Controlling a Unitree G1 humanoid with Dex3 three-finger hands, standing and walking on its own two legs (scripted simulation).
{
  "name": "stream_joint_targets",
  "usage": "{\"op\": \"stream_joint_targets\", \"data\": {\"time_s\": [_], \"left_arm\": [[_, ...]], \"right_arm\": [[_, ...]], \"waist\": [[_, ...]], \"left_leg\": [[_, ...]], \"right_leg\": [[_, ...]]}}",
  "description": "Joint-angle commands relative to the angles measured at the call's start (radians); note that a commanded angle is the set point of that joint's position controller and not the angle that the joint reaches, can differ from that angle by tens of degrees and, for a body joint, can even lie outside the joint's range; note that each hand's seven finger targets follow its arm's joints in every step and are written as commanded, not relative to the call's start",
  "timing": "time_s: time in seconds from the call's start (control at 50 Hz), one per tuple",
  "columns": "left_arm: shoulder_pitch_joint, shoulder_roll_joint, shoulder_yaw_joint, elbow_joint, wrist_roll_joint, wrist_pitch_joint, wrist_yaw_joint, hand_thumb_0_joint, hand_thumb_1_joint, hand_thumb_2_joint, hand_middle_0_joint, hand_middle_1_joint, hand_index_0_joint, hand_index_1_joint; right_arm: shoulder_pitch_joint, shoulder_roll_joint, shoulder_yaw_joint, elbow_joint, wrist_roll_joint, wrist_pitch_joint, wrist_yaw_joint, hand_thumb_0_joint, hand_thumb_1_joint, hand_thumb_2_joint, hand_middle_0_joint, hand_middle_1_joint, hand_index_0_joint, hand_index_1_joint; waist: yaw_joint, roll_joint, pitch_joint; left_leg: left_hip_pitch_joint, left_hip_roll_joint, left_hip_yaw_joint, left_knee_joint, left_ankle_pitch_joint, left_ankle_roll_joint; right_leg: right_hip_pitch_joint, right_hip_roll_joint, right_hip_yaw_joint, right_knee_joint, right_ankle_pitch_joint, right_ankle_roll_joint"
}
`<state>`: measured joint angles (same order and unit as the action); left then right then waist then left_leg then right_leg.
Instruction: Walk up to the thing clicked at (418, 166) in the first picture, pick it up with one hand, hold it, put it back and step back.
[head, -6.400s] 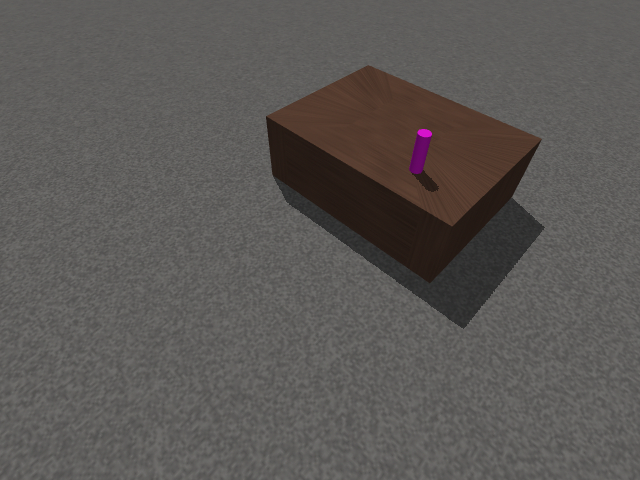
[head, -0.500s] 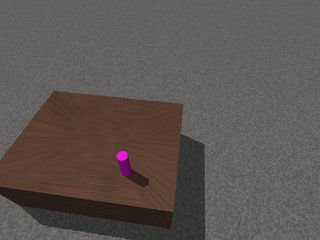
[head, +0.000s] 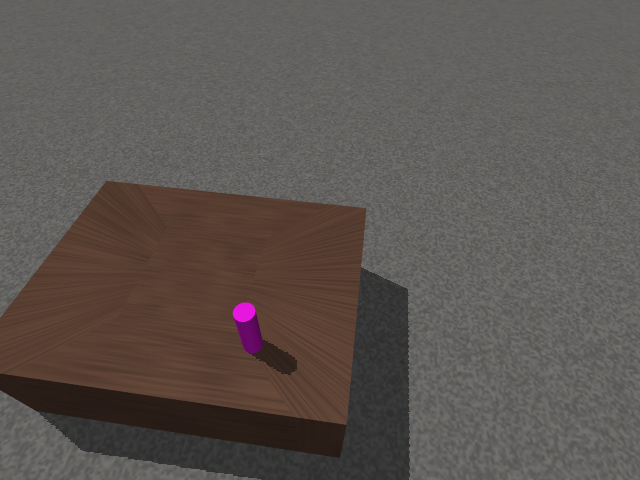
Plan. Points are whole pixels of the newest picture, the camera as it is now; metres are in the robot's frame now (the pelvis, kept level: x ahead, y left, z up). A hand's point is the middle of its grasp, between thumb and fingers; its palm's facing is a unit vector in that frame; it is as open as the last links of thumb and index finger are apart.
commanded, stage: stand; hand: left
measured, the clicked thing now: (248, 329) +0.50 +0.19 -0.37
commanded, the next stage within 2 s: go down in 0.38 s
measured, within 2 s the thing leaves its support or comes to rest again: neither
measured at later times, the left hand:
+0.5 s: hand out of the picture +0.08 +0.26 -0.16, palm faces -0.03 -0.94 -0.35, open 7.4 cm
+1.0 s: hand (136, 477) +0.16 +0.27 -0.15, palm faces +0.04 -0.94 -0.34, open 16.2 cm
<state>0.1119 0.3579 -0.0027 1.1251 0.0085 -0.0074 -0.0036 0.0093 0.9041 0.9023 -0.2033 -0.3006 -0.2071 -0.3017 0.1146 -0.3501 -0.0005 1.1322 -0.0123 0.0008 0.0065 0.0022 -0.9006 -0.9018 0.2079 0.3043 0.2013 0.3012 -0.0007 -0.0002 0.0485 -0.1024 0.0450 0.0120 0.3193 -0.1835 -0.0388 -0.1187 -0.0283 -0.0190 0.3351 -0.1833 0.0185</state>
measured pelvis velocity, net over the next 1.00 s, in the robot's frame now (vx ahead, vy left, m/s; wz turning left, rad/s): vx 0.01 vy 0.01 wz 0.00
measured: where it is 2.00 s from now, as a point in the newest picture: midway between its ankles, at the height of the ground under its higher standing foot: outside the picture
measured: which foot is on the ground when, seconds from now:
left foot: down 0.00-1.00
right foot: down 0.00-1.00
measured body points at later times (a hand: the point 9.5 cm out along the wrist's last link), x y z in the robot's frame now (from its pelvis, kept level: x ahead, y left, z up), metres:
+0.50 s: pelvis +0.00 +0.00 +0.00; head +0.01 +0.00 +0.45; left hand +0.08 +0.31 -0.13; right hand +0.08 -0.30 -0.13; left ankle -0.01 +0.14 -0.75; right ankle +0.00 -0.13 -0.75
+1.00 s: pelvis +0.01 +0.01 -0.02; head +0.05 +0.01 +0.42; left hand +0.15 +0.32 -0.12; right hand +0.13 -0.24 -0.13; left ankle -0.01 +0.14 -0.75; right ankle +0.00 -0.13 -0.75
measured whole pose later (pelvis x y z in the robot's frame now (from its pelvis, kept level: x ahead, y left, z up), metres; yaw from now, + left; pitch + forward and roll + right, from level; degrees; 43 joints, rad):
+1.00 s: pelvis +0.01 +0.01 -0.02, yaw +0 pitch +6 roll -1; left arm 0.12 0.32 0.15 0.66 0.06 0.30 -0.04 0.00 -0.29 0.13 -0.07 -0.09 -0.08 -0.08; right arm 0.24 -0.24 -0.01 0.68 0.03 -0.08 -0.05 0.01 -0.88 -0.89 0.21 0.30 0.20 0.30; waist -0.02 0.01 -0.03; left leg -0.41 0.04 0.01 0.64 -0.34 -0.02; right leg -0.41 -0.04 -0.01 0.62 -0.32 0.04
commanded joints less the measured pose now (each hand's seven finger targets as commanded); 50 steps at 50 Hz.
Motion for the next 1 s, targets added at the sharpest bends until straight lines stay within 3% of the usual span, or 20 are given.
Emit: {"op": "stream_joint_targets", "data": {"time_s": [0.0,0.44,0.46,0.48,0.5,0.52,0.54,0.56,0.58,0.62,0.64,0.7,0.72,0.82,0.98], "left_arm": [[-0.038,0.214,0.042,-0.060,0.001,-0.021,0.011,0.000,0.900,0.900,-0.200,-0.300,-0.200,-0.301],[-0.035,0.215,0.043,-0.066,0.002,-0.020,0.011,0.000,0.900,0.900,-0.200,-0.300,-0.200,-0.301],[-0.025,0.213,0.042,-0.063,0.001,-0.020,0.011,0.000,0.820,0.820,-0.263,-0.229,-0.271,-0.226],[-0.376,0.015,0.038,-0.414,-0.045,-0.109,0.023,0.000,0.740,0.740,-0.183,-0.149,-0.191,-0.146],[-0.455,0.099,0.070,-0.329,-0.041,-0.100,0.031,0.000,0.660,0.660,-0.103,-0.070,-0.111,-0.066],[-0.260,0.219,0.147,-0.180,-0.014,-0.065,0.035,0.000,0.580,0.580,-0.025,-0.103,-0.040,-0.085],[-0.236,0.228,0.162,-0.121,0.009,-0.046,0.023,0.000,0.500,0.500,-0.026,-0.079,-0.043,-0.058],[-0.320,0.248,0.173,-0.155,0.022,-0.041,0.011,0.000,0.420,0.420,-0.031,-0.098,-0.051,-0.074],[-0.294,0.271,0.203,-0.158,0.045,-0.045,0.002,0.000,0.340,0.340,-0.022,-0.088,-0.040,-0.066],[-0.121,0.233,0.226,-0.140,0.077,-0.003,-0.010,0.000,0.180,0.188,-0.029,-0.085,-0.047,-0.062],[-0.106,0.230,0.228,-0.188,0.083,0.017,-0.012,0.000,0.100,0.170,-0.041,-0.090,-0.060,-0.066],[-0.080,0.189,0.211,-0.280,0.082,0.100,-0.010,0.000,-0.088,0.116,-0.049,-0.071,-0.065,-0.050],[-0.074,0.161,0.201,-0.295,0.080,0.135,-0.014,0.000,-0.127,0.104,-0.053,-0.061,-0.063,-0.044],[-0.101,0.156,0.203,-0.450,0.060,0.244,-0.012,0.000,-0.411,0.087,-0.065,-0.084,-0.068,-0.076],[-0.039,0.183,0.224,-0.684,0.060,0.314,-0.034,0.000,-0.556,0.074,-0.073,-0.101,-0.074,-0.097]], "right_arm": [[-0.042,-0.219,-0.041,-0.061,0.001,-0.024,-0.012,0.000,-0.900,-0.900,0.200,0.300,0.200,0.300],[-0.036,-0.212,-0.041,-0.063,0.000,-0.026,-0.012,0.000,-0.900,-0.900,0.200,0.300,0.200,0.300],[-0.043,-0.219,-0.043,-0.062,0.003,-0.026,-0.012,0.000,-0.980,-0.980,0.203,0.312,0.204,0.312],[-0.018,-0.036,0.003,-0.340,0.069,-0.076,-0.032,0.000,-1.047,-0.934,0.199,0.299,0.200,0.299],[0.035,-0.067,-0.004,-0.286,0.072,-0.075,-0.043,0.000,-1.045,-0.933,0.199,0.300,0.200,0.300],[0.071,-0.110,-0.033,-0.287,0.074,-0.065,-0.054,0.000,-1.036,-0.931,0.200,0.300,0.200,0.300],[0.083,-0.107,-0.046,-0.298,0.064,-0.064,-0.053,0.000,-1.026,-0.927,0.200,0.300,0.200,0.300],[0.086,-0.099,-0.051,-0.330,0.061,-0.068,-0.055,0.000,-1.006,-0.921,0.200,0.300,0.200,0.300],[0.085,-0.101,-0.068,-0.362,0.049,-0.073,-0.057,0.000,-0.992,-0.918,0.200,0.300,0.200,0.300],[0.124,-0.087,-0.082,-0.396,0.037,-0.081,-0.053,0.000,-0.985,-0.915,0.201,0.300,0.200,0.300],[0.121,-0.087,-0.088,-0.421,0.038,-0.085,-0.054,0.000,-0.968,-0.910,0.201,0.300,0.200,0.300],[0.095,-0.076,-0.084,-0.480,0.044,-0.098,-0.055,0.000,-0.943,-0.902,0.201,0.300,0.200,0.300],[0.089,-0.070,-0.083,-0.501,0.047,-0.098,-0.054,0.000,-0.938,-0.901,0.201,0.300,0.200,0.300],[0.088,-0.059,-0.075,-0.559,0.046,-0.112,-0.057,0.000,-0.864,-0.884,0.201,0.300,0.200,0.300],[0.097,-0.053,-0.069,-0.592,0.042,-0.143,-0.081,0.000,-0.842,-0.878,0.202,0.300,0.201,0.300]], "waist": [[0.000,0.009,-0.071],[-0.001,0.000,-0.075],[0.004,0.004,-0.075],[-0.122,0.028,0.014],[-0.075,-0.022,-0.037],[-0.042,-0.009,-0.027],[-0.039,-0.037,-0.071],[-0.034,-0.045,-0.106],[-0.014,-0.038,-0.182],[0.028,0.019,-0.242],[0.032,0.056,-0.277],[0.019,0.081,-0.235],[0.010,0.044,-0.232],[-0.009,-0.004,-0.210],[-0.014,0.046,-0.261]], "left_leg": [[0.011,0.096,-0.071,-0.047,0.135,0.044],[0.015,0.094,-0.064,-0.046,0.156,0.044],[0.025,0.097,-0.068,-0.044,0.157,0.047],[-0.122,-0.050,0.048,0.036,0.005,0.045],[-0.122,-0.052,0.041,0.048,-0.004,0.050],[-0.132,-0.050,0.044,0.051,-0.013,0.046],[-0.153,-0.053,0.038,0.088,-0.005,0.049],[-0.170,-0.052,0.036,0.113,0.009,0.052],[-0.169,-0.056,0.039,0.131,0.031,0.051],[-0.184,-0.064,0.034,0.150,0.083,0.041],[-0.170,-0.069,0.036,0.156,0.116,0.038],[-0.168,-0.062,0.026,0.144,0.110,0.030],[-0.171,-0.058,0.020,0.150,0.106,0.031],[-0.210,-0.047,0.016,0.191,0.064,0.035],[-0.242,-0.041,0.003,0.284,0.130,0.028]], "right_leg": [[0.014,-0.105,0.080,-0.055,0.133,-0.033],[0.022,-0.108,0.082,-0.046,0.161,-0.040],[0.018,-0.107,0.082,-0.048,0.163,-0.037],[-0.204,0.019,0.003,0.009,0.069,-0.020],[-0.139,0.015,-0.010,0.006,0.035,-0.015],[-0.142,0.023,-0.016,0.009,0.003,-0.023],[-0.154,0.022,-0.016,0.033,0.000,-0.025],[-0.150,0.020,-0.017,0.060,0.016,-0.023],[-0.115,0.012,-0.010,0.083,0.049,-0.020],[-0.094,0.013,-0.012,0.116,0.082,-0.031],[-0.077,0.013,-0.008,0.121,0.116,-0.031],[-0.116,0.026,-0.021,0.117,0.089,-0.036],[-0.128,0.032,-0.027,0.120,0.080,-0.034],[-0.190,0.036,-0.035,0.152,0.029,-0.025],[-0.232,0.033,-0.035,0.255,0.089,-0.021]]}}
